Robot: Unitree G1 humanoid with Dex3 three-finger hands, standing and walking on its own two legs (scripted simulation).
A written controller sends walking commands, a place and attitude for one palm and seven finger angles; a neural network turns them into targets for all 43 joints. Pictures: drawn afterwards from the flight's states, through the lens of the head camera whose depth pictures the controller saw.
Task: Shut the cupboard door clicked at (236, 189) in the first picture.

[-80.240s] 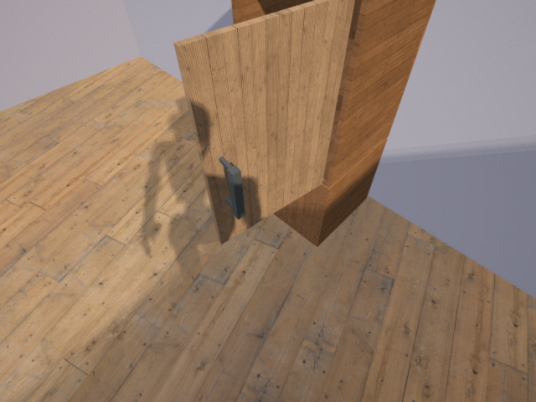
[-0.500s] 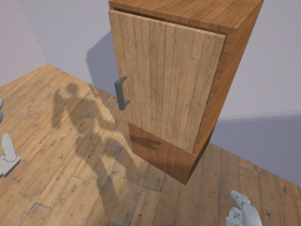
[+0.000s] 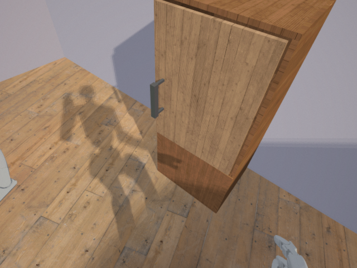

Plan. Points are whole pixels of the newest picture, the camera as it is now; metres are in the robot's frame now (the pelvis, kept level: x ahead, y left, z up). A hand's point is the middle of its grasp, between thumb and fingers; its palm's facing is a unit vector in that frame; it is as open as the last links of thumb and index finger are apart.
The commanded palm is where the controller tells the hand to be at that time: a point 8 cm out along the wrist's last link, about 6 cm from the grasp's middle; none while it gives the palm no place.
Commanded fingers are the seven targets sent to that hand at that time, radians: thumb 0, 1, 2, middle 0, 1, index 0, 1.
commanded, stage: step back with the hand held close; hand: left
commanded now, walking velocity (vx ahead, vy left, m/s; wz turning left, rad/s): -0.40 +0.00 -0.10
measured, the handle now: (158, 98) +0.75 +0.10 -0.08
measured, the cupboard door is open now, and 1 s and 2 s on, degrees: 2 2 2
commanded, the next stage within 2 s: stop stepping back and stand still in 0.36 s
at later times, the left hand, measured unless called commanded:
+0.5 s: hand (12, 263) +0.10 +0.21 +0.18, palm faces +0.28 -0.80 -0.54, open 7.4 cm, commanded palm +0.04 +0.25 +0.19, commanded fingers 0.00 0.90 0.90 -0.20 -0.30 -0.20 -0.30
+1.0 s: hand out of the picture -0.06 +0.25 +0.20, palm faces +0.46 -0.84 -0.29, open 7.4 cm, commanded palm -0.13 +0.29 +0.19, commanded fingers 0.00 0.90 0.90 -0.20 -0.30 -0.20 -0.30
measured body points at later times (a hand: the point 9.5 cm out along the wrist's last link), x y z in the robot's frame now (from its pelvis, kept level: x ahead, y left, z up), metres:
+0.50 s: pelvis -0.13 -0.03 +0.02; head -0.11 -0.02 +0.46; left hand +0.08 +0.25 +0.21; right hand +0.00 -0.31 -0.06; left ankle -0.11 +0.06 -0.71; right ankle -0.20 -0.12 -0.72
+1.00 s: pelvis -0.29 +0.00 +0.00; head -0.33 +0.03 +0.45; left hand -0.10 +0.29 +0.21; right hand -0.16 -0.25 -0.07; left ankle -0.23 +0.13 -0.73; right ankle -0.21 -0.11 -0.71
